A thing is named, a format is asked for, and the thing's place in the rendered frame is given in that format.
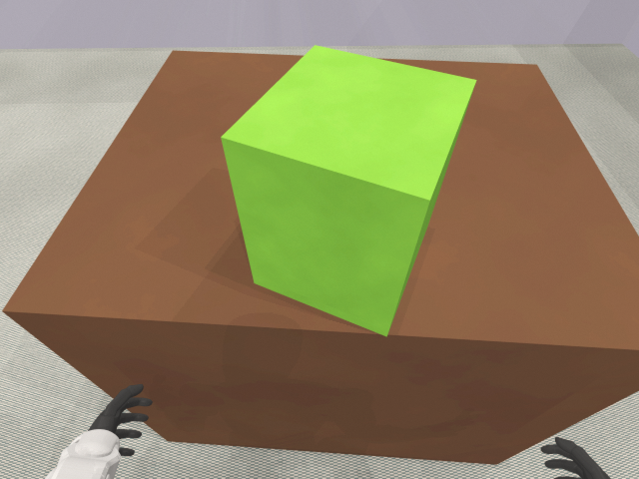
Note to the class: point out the right robot hand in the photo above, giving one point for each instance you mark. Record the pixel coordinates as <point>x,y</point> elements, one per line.
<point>582,463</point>

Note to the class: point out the robot left forearm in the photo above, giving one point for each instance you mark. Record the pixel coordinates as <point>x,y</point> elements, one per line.
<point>92,455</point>

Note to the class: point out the left robot hand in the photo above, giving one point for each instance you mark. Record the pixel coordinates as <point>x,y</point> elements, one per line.
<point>112,416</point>

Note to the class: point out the carton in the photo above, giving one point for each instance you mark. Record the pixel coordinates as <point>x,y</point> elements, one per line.
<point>336,170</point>

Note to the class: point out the pedestal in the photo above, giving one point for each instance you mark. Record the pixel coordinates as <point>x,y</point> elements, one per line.
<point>519,319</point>

